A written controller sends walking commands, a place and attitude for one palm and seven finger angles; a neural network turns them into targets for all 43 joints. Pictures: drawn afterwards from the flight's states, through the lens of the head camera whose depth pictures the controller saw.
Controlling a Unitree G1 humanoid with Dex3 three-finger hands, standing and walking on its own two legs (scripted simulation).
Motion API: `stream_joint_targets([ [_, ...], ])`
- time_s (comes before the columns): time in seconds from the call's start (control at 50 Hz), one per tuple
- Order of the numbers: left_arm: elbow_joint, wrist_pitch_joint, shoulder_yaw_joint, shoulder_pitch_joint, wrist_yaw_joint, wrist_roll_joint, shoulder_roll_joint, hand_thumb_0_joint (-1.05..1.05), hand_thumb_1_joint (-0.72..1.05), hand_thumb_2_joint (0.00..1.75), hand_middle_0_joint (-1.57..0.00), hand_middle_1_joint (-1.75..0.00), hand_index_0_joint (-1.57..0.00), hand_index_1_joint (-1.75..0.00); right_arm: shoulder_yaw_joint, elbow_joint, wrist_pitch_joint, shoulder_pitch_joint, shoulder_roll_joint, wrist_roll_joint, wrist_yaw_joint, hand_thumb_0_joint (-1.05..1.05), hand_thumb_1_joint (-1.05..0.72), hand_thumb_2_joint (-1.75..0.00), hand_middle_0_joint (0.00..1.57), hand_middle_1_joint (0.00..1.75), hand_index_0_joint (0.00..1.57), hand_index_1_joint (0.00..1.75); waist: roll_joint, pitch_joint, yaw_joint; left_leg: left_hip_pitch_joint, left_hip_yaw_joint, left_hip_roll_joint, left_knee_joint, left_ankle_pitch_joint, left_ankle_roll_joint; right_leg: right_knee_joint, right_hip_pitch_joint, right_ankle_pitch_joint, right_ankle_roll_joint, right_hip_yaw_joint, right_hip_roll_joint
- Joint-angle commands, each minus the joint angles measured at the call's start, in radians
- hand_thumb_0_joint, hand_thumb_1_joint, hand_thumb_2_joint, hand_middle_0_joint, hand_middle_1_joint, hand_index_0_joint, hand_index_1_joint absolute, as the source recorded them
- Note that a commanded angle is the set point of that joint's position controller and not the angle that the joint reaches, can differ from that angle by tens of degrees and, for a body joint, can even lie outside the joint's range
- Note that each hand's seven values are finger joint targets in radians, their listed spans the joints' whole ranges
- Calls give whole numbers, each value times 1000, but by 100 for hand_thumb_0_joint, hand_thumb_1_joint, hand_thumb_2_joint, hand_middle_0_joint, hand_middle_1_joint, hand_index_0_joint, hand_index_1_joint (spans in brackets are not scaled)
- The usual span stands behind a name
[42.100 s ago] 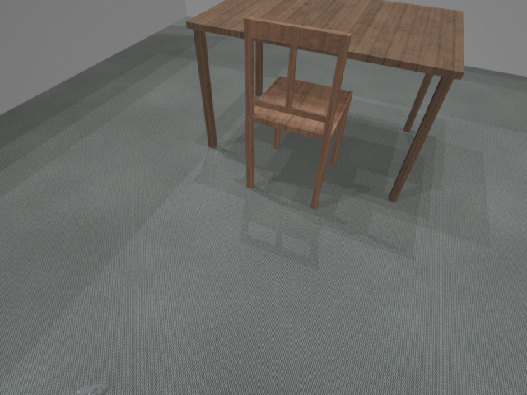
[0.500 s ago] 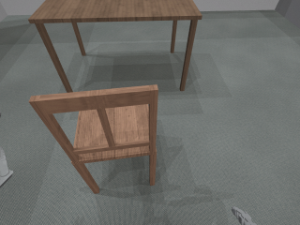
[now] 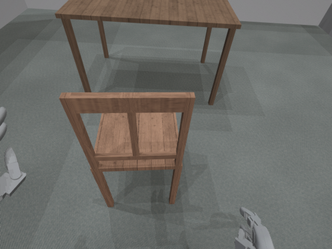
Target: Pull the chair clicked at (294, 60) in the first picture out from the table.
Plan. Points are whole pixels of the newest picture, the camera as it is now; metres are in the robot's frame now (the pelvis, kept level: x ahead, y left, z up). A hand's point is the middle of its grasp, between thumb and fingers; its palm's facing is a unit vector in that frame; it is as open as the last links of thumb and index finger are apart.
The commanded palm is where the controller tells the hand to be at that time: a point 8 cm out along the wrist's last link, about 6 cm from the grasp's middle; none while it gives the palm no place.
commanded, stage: stop stepping back and stand still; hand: left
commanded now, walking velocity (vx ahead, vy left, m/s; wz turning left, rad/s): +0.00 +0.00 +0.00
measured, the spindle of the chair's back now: (133, 135) +0.50 +0.14 -0.10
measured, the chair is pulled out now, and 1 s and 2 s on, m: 0.71 0.71 0.71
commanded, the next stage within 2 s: let the arm hang, fingers relaxed in 0.12 s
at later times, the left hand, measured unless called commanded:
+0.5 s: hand out of the picture +0.08 +0.15 -0.16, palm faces +0.06 -0.99 -0.14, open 7.1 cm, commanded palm none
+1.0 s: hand out of the picture -0.04 +0.15 -0.17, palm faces +0.04 -0.98 -0.20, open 7.3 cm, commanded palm none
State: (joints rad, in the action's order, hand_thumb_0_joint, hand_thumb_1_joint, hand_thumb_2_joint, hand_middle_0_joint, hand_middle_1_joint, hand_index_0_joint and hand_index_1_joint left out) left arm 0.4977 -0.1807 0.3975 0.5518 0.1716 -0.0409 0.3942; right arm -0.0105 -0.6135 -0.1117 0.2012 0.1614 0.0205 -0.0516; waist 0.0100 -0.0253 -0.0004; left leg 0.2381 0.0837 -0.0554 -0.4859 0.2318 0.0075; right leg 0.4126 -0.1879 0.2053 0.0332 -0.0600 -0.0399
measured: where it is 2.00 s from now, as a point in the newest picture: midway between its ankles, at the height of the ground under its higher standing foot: outside the picture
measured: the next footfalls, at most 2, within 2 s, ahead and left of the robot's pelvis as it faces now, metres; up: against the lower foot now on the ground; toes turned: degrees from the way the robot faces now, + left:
none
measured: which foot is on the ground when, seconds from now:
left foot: down 0.00-1.00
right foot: down 0.00-1.00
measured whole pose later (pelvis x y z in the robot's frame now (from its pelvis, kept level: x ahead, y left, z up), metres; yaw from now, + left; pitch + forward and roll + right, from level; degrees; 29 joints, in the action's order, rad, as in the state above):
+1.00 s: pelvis -0.01 -0.02 +0.00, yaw +1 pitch -2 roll +0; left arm -1.06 0.02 -0.01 0.36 0.03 0.01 0.14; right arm 0.00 -1.06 0.01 0.39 0.12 -0.02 -0.01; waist -0.03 -0.03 -0.01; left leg 0.25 0.07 -0.05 -0.48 0.21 -0.01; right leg 0.49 -0.23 0.23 0.00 -0.07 -0.04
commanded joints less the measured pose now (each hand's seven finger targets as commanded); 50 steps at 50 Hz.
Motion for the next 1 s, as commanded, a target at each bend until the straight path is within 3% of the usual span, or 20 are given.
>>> stream_joint_targets([
  [0.0, 227, -62, 129, -40, 22, -5, 180, 0, 90, 90, -20, -30, -20, -30, 61, 139, -53, -77, 154, 2, -13, 0, -90, -90, 20, 30, 20, 30, -121, 100, -12, 2, -109, -71, 141, -46, 20, -34, 78, -125, -36, 65, -19],
  [0.08, 197, -55, 122, -23, 19, -8, 173, 0, 90, 90, -20, -30, -20, -30, 62, 134, -49, -72, 154, 4, -11, 0, -90, -90, 20, 30, 20, 30, -82, 93, -12, 2, -102, -71, 133, -68, 17, -47, 86, -149, -33, 61, -22],
  [0.18, 196, -54, 124, -30, 18, -7, 181, 0, 90, 90, -20, -30, -20, -30, 64, 133, -44, -74, 157, 6, -12, 0, -90, -90, 20, 30, 20, 30, -78, 81, -12, 15, -99, -69, 139, -52, 17, -52, 94, -142, -31, 59, -25],
  [0.2, -577, 90, -309, -67, -122, 93, -37, 0, 90, 90, -20, -30, -20, -30, 97, -80, -83, -82, 265, -12, 81, 0, -90, -90, 20, 30, 20, 30, -65, -17, -46, 68, -109, -64, -12, -293, 18, 136, -101, -268, -38, -3, -56],
  [0.22, -626, 168, -290, -70, -147, 82, -105, 0, 90, 90, -20, -30, -20, -30, 92, -111, -20, 8, 196, -25, 77, 0, -90, -90, 20, 30, 20, 30, -75, 69, -37, 38, -85, -81, 12, -310, 21, 130, -99, -158, -35, 17, -54],
  [0.26, -664, 195, -315, -105, -153, 72, -133, 0, 90, 90, -20, -30, -20, -30, 73, -95, 19, -7, 178, -36, 69, 0, -90, -90, 20, 30, 20, 30, -126, 61, -21, 111, -152, -126, 64, -174, 54, 185, -123, 70, -29, 17, -33],
  [0.3, -763, 193, -322, -153, -158, 77, -100, 0, 90, 90, -20, -30, -20, -30, 57, -80, 50, -17, 175, -47, 64, 0, -90, -90, 20, 30, 20, 30, -2, 57, -3, 128, -175, -108, 57, -135, 63, 139, -73, 46, -30, 27, -40],
  [0.32, -820, 190, -323, -163, -157, 79, -84, 0, 90, 90, -20, -30, -20, -30, 52, -81, 60, -18, 175, -49, 61, 0, -90, -90, 20, 30, 20, 30, 103, 80, 5, 110, -158, -82, 27, -149, 51, 95, -37, -37, -37, 49, -55],
  [0.36, -935, 186, -324, -203, -152, 79, -53, 0, 90, 90, -20, -30, -20, -30, 50, -103, 79, 18, 171, -43, 55, 0, -90, -90, 20, 30, 20, 30, 251, 126, -7, 24, -116, -27, -34, -162, 29, 48, -23, -154, -67, 92, -107],
  [0.38, -993, 189, -332, -225, -151, 75, -37, 0, 90, 90, -20, -30, -20, -30, 49, -122, 90, 31, 171, -41, 54, 0, -90, -90, 20, 30, 20, 30, 248, 117, -14, -3, -103, -9, -41, -150, 25, 41, -38, -145, -82, 86, -116],
  [0.4, -1044, 189, -338, -238, -149, 71, -32, 0, 90, 90, -20, -30, -20, -30, 47, -144, 96, 35, 168, -42, 53, 0, -90, -90, 20, 30, 20, 30, 198, 109, -17, -20, -97, -6, -36, -155, 21, 41, -52, -133, -83, 93, -119],
  [0.46, -1190, 191, -362, -220, -145, 58, -52, 0, 90, 90, -20, -30, -20, -30, 33, -212, 96, 41, 153, -39, 52, 0, -90, -90, 20, 30, 20, 30, -102, 56, -5, -6, -110, -33, 50, -129, 23, 32, -53, -17, -58, 74, -75],
  [0.48, -1232, 191, -367, -204, -144, 58, -52, 0, 90, 90, -20, -30, -20, -30, 28, -232, 99, 47, 149, -37, 50, 0, -90, -90, 20, 30, 20, 30, -154, 16, 1, 15, -115, -33, 72, -95, 24, 12, -47, -6, -57, 67, -63],
  [0.54, -1303, 190, -357, -177, -138, 58, -96, 0, 90, 90, -20, -30, -20, -30, 38, -267, 107, 93, 112, -43, 44, 0, -90, -90, 20, 30, 20, 30, -254, 16, 0, 44, -116, -35, 102, 34, 20, -6, -17, 20, -69, 47, -55],
  [0.56, -1329, 189, -365, -180, -139, 55, -94, 0, 90, 90, -20, -30, -20, -30, 39, -283, 108, 108, 108, -41, 44, 0, -90, -90, 20, 30, 20, 30, -243, 17, 0, 46, -121, -36, 111, 58, 19, -10, -12, 23, -72, 47, -55],
  [0.6, -1362, 189, -370, -198, -142, 56, -103, 0, 90, 90, -20, -30, -20, -30, 43, -300, 113, 147, 109, -40, 40, 0, -90, -90, 20, 30, 20, 30, -140, -25, -6, 62, -133, -46, 126, 100, 21, -35, -28, 45, -72, 41, -52],
  [0.66, -1411, 187, -377, -199, -144, 53, -108, 0, 90, 90, -20, -30, -20, -30, 44, -329, 114, 194, 103, -38, 39, 0, -90, -90, 20, 30, 20, 30, -34, -38, -11, 51, -130, -43, 126, 123, 21, -58, -57, 100, -76, 53, -63],
  [0.7, -1437, 187, -381, -191, -143, 53, -108, 0, 90, 90, -20, -30, -20, -30, 44, -348, 115, 211, 100, -38, 38, 0, -90, -90, 20, 30, 20, 30, -17, -54, -11, 41, -120, -43, 126, 128, 22, -72, -81, 133, -77, 58, -66],
  [0.76, -1467, 188, -384, -180, -141, 52, -114, 0, 90, 90, -20, -30, -20, -30, 41, -371, 117, 239, 87, -38, 37, 0, -90, -90, 20, 30, 20, 30, 58, -65, -15, 15, -105, -36, 104, 108, 21, -89, -121, 181, -78, 71, -74],
  [0.98, -1529, 184, -390, -135, -133, 51, -152, 0, 90, 90, -20, -30, -20, -30, 30, -433, 109, 266, 35, -33, 29, 0, -90, -90, 20, 30, 20, 30, -10, -99, -6, 17, -91, -42, 119, 66, 23, -77, -131, 127, -80, 72, -64],
])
